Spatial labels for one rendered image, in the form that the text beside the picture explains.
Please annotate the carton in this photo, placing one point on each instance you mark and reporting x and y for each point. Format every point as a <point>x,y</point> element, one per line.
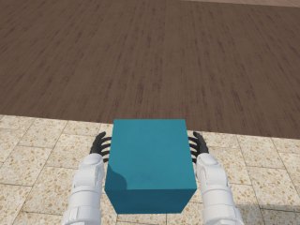
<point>150,168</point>

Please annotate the left robot hand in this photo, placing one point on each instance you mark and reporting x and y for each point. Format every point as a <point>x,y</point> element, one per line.
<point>98,146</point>

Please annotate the robot left forearm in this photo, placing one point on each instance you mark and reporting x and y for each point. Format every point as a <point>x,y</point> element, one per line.
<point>86,190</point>

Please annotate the right robot hand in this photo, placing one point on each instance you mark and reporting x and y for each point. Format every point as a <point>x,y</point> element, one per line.
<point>200,147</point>

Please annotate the robot right forearm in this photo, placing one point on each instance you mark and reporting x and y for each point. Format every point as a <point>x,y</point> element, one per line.
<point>217,197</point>

